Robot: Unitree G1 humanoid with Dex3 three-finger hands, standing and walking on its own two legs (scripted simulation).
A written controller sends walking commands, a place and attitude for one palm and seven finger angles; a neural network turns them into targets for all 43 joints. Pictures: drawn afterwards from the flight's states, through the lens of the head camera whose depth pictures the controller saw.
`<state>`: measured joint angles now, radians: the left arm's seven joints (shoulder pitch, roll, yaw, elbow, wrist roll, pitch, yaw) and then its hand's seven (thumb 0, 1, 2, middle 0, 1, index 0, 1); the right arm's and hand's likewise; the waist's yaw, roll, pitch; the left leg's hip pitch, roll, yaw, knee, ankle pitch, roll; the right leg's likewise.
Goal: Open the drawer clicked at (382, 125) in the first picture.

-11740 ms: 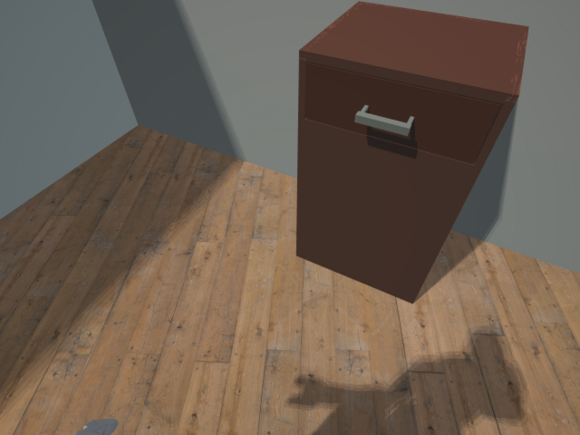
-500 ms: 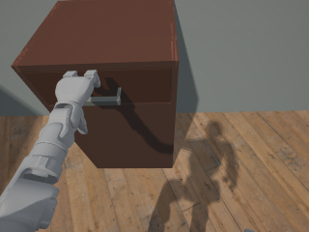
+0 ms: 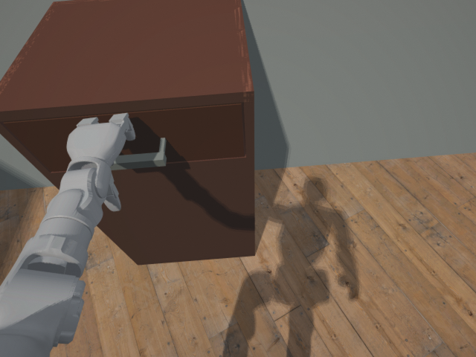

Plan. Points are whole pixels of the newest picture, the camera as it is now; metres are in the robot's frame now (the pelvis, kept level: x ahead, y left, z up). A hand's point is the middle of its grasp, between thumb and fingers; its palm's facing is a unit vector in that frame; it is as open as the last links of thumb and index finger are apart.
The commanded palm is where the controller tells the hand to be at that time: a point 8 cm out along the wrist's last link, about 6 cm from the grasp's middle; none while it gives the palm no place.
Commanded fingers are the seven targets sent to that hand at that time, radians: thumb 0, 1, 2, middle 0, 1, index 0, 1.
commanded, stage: move the hooked fingers above the handle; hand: left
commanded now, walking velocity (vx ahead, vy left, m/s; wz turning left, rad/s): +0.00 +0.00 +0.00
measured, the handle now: (133, 153) +0.51 +0.22 +0.01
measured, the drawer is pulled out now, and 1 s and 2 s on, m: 0.00 0.00 0.00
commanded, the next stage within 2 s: none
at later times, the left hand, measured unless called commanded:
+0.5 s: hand (113, 173) +0.43 +0.23 +0.05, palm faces -0.16 -0.02 -0.99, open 13.8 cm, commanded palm +0.42 +0.23 +0.12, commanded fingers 0.00 -0.50 0.30 -0.30 -1.20 -0.30 -1.20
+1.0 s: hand (113, 170) +0.43 +0.23 +0.05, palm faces -0.17 -0.02 -0.99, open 13.8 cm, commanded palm +0.42 +0.23 +0.12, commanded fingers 0.00 -0.50 0.30 -0.30 -1.20 -0.30 -1.20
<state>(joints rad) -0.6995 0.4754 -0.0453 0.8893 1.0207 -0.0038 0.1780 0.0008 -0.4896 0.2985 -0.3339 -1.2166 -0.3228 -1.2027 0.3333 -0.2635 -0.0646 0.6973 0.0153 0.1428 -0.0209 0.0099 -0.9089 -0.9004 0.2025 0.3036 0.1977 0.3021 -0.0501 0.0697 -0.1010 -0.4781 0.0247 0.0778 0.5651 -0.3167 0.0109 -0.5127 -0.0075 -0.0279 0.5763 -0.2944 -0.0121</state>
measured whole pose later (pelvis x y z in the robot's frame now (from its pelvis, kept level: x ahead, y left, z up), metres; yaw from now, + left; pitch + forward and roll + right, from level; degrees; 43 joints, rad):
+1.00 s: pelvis -0.01 +0.00 +0.00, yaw +0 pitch +12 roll +0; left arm -0.72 0.49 -0.07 0.92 1.02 -0.04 0.08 0.00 -0.49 0.30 -0.33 -1.22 -0.32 -1.21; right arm 0.30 -0.25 -0.03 0.65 0.02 0.14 -0.06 0.01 -0.91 -0.90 0.21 0.30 0.20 0.30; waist -0.06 0.05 -0.08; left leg -0.46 0.03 0.07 0.56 -0.30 0.01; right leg -0.49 -0.01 -0.03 0.57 -0.29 -0.02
